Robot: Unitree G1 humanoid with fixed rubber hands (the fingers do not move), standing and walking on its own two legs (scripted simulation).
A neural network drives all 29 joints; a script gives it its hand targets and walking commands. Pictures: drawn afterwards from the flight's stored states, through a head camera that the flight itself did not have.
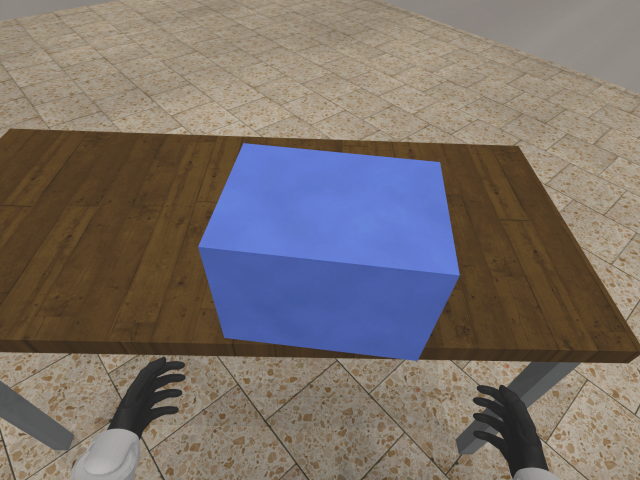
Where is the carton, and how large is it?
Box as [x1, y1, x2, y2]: [198, 143, 459, 360]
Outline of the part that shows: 243,143 198,246 224,337 417,360 459,275 439,162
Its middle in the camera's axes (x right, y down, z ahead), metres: +0.01 +0.02 +0.58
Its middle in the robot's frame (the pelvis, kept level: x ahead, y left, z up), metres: +0.41 +0.01 +0.04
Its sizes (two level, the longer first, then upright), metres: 0.293 0.210 0.209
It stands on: a table, 0.71 m high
